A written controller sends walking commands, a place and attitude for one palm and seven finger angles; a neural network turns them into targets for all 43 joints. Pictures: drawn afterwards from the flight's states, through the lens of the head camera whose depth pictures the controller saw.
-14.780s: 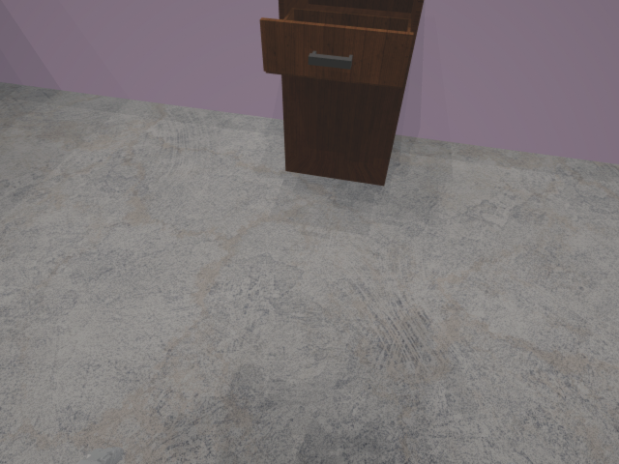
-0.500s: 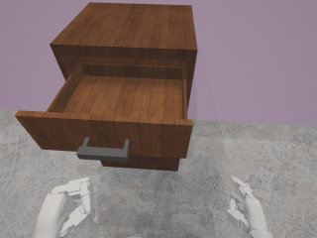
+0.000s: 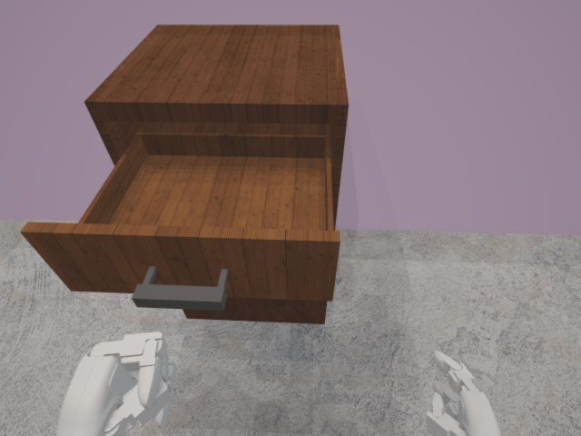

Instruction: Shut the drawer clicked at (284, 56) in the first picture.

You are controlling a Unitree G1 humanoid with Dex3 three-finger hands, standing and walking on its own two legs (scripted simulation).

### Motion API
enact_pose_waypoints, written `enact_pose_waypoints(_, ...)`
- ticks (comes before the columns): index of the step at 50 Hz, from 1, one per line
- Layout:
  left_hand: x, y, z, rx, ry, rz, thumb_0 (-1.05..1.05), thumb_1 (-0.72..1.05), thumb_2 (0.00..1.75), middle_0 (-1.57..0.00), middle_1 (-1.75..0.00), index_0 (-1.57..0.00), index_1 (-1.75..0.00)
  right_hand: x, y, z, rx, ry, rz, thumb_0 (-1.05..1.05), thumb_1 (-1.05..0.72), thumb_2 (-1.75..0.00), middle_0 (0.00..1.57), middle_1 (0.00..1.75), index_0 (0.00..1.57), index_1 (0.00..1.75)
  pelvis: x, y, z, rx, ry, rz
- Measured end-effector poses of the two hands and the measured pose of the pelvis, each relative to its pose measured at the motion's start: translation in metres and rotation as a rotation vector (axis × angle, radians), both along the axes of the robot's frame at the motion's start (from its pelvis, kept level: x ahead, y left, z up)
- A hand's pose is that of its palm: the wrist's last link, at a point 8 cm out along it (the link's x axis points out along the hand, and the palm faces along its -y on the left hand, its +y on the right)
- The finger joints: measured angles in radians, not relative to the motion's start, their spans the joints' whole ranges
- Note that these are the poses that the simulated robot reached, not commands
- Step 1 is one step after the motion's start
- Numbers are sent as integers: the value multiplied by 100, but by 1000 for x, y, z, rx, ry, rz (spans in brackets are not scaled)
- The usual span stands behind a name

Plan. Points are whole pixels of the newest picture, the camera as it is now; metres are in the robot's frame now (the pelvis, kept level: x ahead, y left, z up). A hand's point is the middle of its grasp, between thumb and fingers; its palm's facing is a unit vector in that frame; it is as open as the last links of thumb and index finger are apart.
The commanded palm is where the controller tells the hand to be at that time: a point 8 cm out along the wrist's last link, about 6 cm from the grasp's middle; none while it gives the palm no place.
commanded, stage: raise the hand and make a fist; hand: left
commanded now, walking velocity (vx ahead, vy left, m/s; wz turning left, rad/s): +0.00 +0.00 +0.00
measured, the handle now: (184, 285) +0.33 +0.19 +0.02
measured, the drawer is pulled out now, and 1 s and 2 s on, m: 0.30 0.30 0.30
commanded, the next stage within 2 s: bring the fist close to the handle in 0.16 s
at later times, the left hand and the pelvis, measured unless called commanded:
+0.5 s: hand (161, 392) +0.16 +0.15 +0.09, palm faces +0.01 -1.00 -0.06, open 3.3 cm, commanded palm +0.12 +0.21 +0.10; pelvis +0.00 -0.03 +0.00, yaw +1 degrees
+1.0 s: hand (180, 369) +0.20 +0.15 +0.05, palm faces -0.01 -1.00 -0.03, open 3.3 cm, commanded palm +0.18 +0.21 +0.05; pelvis -0.01 -0.01 -0.02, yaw +0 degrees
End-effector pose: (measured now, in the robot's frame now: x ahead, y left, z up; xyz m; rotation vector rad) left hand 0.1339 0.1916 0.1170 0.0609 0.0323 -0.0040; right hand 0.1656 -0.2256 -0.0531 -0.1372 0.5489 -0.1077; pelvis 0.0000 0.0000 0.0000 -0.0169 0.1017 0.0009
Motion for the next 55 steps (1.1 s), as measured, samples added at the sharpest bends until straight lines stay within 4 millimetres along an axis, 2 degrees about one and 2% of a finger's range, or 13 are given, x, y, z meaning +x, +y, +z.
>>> enact_pose_waypoints(7,-3,3,3,21,-17,22,2,90,90,-140,-160,-140,-160,9,-13,0,-1,-16,-7,2,-90,-90,20,30,20,30,4,-11,1,5,1,5)
enact_pose_waypoints(16,-5,6,1,26,-10,27,2,90,90,-140,-160,-140,-160,23,-21,5,7,-53,0,2,-90,-90,20,30,20,30,6,-22,4,10,-4,14)
enact_pose_waypoints(22,-2,9,-13,6,14,27,2,90,90,-140,-160,-140,-160,26,-24,6,-9,-54,13,2,-90,-90,20,30,20,30,4,-26,5,11,-1,20)
enact_pose_waypoints(35,14,16,-35,-15,15,2,2,90,90,-140,-160,-140,-160,6,-30,-6,-45,21,-13,2,-90,-90,20,30,20,30,-1,-19,0,7,28,14)
enact_pose_waypoints(42,25,9,-50,-32,8,-22,2,90,90,-140,-160,-140,-160,-5,-23,-17,-55,59,-16,2,-90,-90,20,30,20,30,-7,-11,-8,2,57,7)
enact_pose_waypoints(50,45,14,-69,-28,1,-10,2,90,90,-140,-160,-140,-160,-11,-13,-33,-54,114,-9,2,-90,-90,20,30,20,30,-9,-5,-19,-5,97,0)
enact_pose_waypoints(55,57,9,-77,-34,-3,-25,2,90,90,-140,-160,-140,-160,-12,-9,-40,-54,130,-5,2,-90,-90,20,30,20,30,-9,-2,-24,-9,117,-3)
